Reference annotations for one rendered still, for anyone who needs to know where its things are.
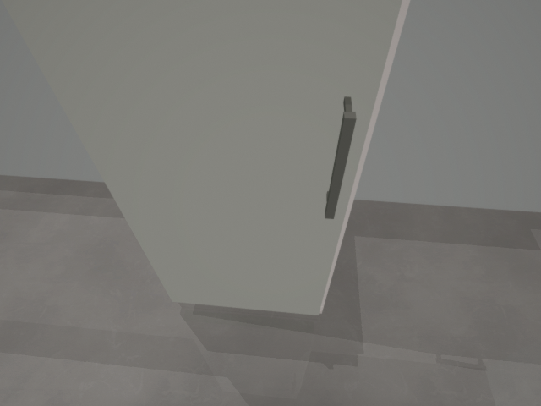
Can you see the fridge door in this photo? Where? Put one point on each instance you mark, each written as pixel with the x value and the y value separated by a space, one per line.
pixel 214 124

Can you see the handle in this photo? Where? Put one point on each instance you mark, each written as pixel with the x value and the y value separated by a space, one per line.
pixel 344 142

